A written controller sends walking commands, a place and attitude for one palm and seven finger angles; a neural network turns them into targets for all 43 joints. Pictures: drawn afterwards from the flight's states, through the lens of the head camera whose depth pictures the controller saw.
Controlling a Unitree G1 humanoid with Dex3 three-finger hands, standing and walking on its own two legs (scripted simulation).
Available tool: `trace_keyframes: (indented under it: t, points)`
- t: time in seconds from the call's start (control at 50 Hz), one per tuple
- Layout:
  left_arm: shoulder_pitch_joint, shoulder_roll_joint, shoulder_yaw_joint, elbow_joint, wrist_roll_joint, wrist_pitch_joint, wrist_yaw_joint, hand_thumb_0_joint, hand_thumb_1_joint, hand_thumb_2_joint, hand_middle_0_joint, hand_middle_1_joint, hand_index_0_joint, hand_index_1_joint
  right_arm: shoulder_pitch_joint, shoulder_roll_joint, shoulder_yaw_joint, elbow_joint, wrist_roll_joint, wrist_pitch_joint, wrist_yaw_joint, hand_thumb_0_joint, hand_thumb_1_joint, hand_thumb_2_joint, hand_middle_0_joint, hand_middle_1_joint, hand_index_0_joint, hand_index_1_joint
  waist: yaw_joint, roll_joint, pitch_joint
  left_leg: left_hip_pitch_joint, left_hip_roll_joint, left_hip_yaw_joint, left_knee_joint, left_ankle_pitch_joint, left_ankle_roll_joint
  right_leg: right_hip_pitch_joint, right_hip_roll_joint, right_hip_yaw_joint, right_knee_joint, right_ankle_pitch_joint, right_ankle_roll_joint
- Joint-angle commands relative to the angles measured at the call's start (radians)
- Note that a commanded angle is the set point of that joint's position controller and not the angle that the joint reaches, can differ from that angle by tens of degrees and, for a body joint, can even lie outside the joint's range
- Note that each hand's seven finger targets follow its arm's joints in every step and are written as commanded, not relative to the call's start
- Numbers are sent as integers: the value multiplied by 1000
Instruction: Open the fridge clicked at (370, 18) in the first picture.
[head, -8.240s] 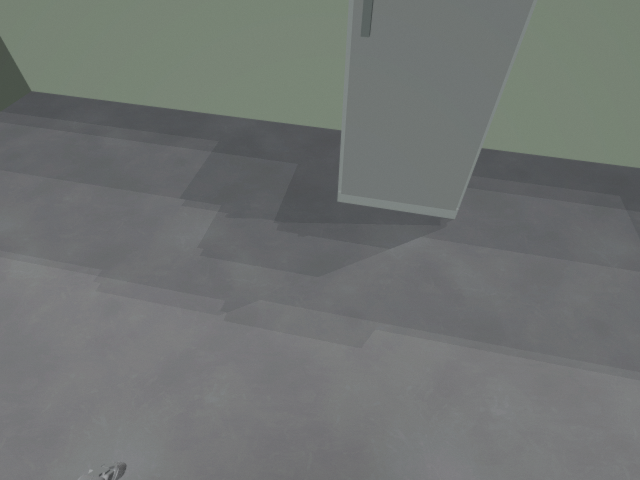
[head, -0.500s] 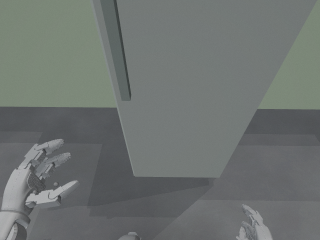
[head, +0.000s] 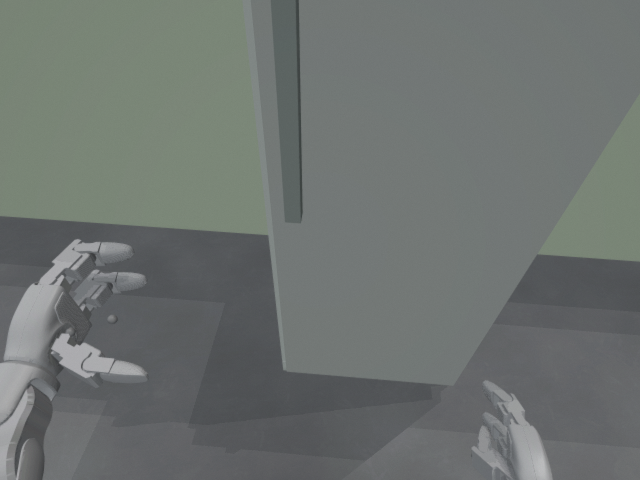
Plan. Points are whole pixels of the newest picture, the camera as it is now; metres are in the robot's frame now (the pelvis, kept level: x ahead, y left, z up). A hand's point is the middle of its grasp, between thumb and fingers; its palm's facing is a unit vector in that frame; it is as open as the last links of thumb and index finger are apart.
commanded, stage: raise the hand to about handle height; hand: left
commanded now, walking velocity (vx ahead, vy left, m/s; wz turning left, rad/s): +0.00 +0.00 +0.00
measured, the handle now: (291, 107) +0.53 +0.10 +0.22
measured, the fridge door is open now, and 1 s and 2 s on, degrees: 0 0 0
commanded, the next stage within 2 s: move the hooked fingers beside the handle in 0.82 s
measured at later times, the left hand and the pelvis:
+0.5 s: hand (94, 276) +0.27 +0.27 +0.16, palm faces +0.05 -1.00 -0.05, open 14.0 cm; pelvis +0.00 -0.01 +0.01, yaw +0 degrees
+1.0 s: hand (117, 269) +0.28 +0.25 +0.16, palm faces +0.06 -1.00 -0.05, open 14.0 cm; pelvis +0.00 -0.03 +0.01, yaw +0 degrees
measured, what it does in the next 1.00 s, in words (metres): stands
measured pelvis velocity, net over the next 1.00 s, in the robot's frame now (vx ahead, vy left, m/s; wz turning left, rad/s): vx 0.00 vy -0.03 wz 0.00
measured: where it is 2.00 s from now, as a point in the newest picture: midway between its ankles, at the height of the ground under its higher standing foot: outside the picture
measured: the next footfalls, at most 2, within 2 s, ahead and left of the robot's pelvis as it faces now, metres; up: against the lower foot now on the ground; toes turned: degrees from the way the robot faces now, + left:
none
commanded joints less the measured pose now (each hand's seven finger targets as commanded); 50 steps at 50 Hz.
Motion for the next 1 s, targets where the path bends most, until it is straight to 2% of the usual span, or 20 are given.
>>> trace_keyframes:
  t: [0.0,0.14,0.18,0.24,0.3,0.38,0.42,0.44,0.46,0.52,0.54,0.58,0.68,0.7,0.74,0.82,0.84,0.92,0.94,0.98]
  points:
    - [-264,236,109,-193,-20,-19,-8,0,-500,300,-300,-1200,-300,-1200,-75,-143,-45,-147,7,-44,-14,0,-900,-900,200,300,200,300,-5,70,-116,263,5,-101,-177,28,-9,-113,36,8,-146,121,-13]
    - [-370,298,145,-142,-17,27,-33,0,-500,300,-300,-1200,-300,-1200,-91,-142,-34,-138,11,-48,-25,0,-900,-900,200,300,200,300,1,59,-111,300,-2,-94,-204,31,-4,-67,36,20,-201,124,-14]
    - [-407,306,146,-133,-17,40,-40,0,-500,300,-300,-1200,-300,-1200,-94,-140,-31,-135,13,-51,-29,0,-900,-900,200,300,200,300,-2,79,-109,309,-5,-97,-218,19,-4,-64,31,21,-212,115,-14]
    - [-426,338,168,-90,-21,60,-54,0,-500,300,-300,-1200,-300,-1200,-96,-145,-29,-129,15,-52,-29,0,-900,-900,200,300,200,300,4,56,-100,307,-9,-89,-217,30,-1,-48,29,35,-237,119,-12]
    - [-497,359,168,-101,-13,71,-60,0,-500,300,-300,-1200,-300,-1200,-98,-144,-28,-129,19,-55,-31,0,-900,-900,200,300,200,300,1,84,-114,332,-11,-91,-232,40,-2,-37,27,28,-240,127,-14]
    - [-422,313,147,-29,-26,92,-80,0,-500,300,-300,-1200,-300,-1200,-92,-145,-34,-130,21,-56,-21,0,-900,-900,200,300,200,300,3,33,-85,306,-14,-80,-219,54,1,-44,21,40,-249,144,-7]
    - [-428,324,155,-46,-25,91,-80,0,-500,300,-300,-1200,-300,-1200,-92,-147,-38,-136,21,-56,-19,0,-900,-900,200,300,200,300,5,42,-105,316,-15,-80,-219,55,1,-46,21,39,-243,144,-7]
    - [-428,338,165,-58,-25,88,-77,0,-500,300,-300,-1200,-300,-1200,-93,-149,-38,-136,20,-57,-16,0,-900,-900,200,300,200,300,9,16,-105,314,-13,-76,-212,73,3,-35,22,44,-244,157,-7]
    - [-442,345,172,-85,-24,81,-74,0,-500,300,-300,-1200,-300,-1200,-98,-147,-39,-138,20,-59,-15,0,-900,-900,200,300,200,300,10,52,-119,324,-16,-71,-208,87,4,-32,18,47,-242,173,-7]
    - [-458,352,186,-121,-17,60,-53,0,-500,300,-300,-1200,-300,-1200,-94,-142,-39,-138,18,-62,-18,0,-900,-900,200,300,200,300,9,80,-132,346,-16,-73,-217,91,2,-32,23,36,-237,170,-9]
    - [-442,376,210,-112,-17,55,-47,0,-500,300,-300,-1200,-300,-1200,-89,-143,-40,-132,14,-62,-17,0,-900,-900,200,300,200,300,14,49,-127,339,-13,-67,-209,108,5,-23,23,43,-241,189,-7]
    - [-447,345,188,-107,-18,54,-47,0,-500,300,-300,-1200,-300,-1200,-89,-140,-40,-127,16,-61,-20,0,-900,-900,200,300,200,300,6,74,-122,340,-17,-60,-208,114,5,-24,19,46,-238,208,-4]
    - [-463,335,169,-107,-13,60,-53,0,-500,300,-300,-1200,-300,-1200,-89,-140,-41,-125,19,-57,-24,0,-900,-900,200,300,200,300,0,77,-123,351,-18,-55,-204,134,7,-24,18,47,-237,243,0]
    - [-460,337,173,-107,-13,60,-52,0,-500,300,-300,-1200,-300,-1200,-87,-140,-41,-125,19,-57,-25,0,-900,-900,200,300,200,300,1,73,-135,358,-19,-55,-202,142,7,-20,19,45,-235,251,0]
    - [-420,341,183,-68,-22,68,-59,0,-500,300,-300,-1200,-300,-1200,-79,-142,-42,-124,18,-52,-24,0,-900,-900,200,300,200,300,5,2,-129,341,-17,-52,-193,158,10,-14,20,49,-235,279,7]
    - [-448,325,167,-75,-21,69,-64,0,-500,300,-300,-1200,-300,-1200,-90,-138,-41,-126,21,-47,-22,0,-900,-900,200,300,200,300,1,63,-122,348,-21,-50,-193,156,7,-26,17,48,-229,284,4]
    - [-444,337,178,-81,-25,67,-63,0,-500,300,-300,-1200,-300,-1200,-87,-141,-43,-127,21,-46,-21,0,-900,-900,200,300,200,300,7,20,-134,343,-20,-49,-187,170,8,-10,18,50,-227,300,9]
    - [-456,307,151,-89,-21,71,-62,0,-500,300,-300,-1200,-300,-1200,-94,-136,-42,-132,23,-42,-22,0,-900,-900,200,300,200,300,2,51,-135,352,-24,-45,-184,172,9,-25,14,52,-222,312,9]
    - [-480,297,135,-65,-23,73,-60,0,-500,300,-300,-1200,-300,-1200,-88,-136,-41,-126,22,-39,-21,0,-900,-900,200,300,200,300,-8,11,-113,337,-21,-45,-181,157,10,-39,17,55,-229,297,13]
    - [-535,303,133,-37,-15,72,-54,0,-500,300,-300,-1200,-300,-1200,-86,-142,-43,-116,23,-35,-26,0,-900,-900,200,300,200,300,-14,15,-108,331,-23,-51,-185,144,9,-47,15,53,-226,281,11]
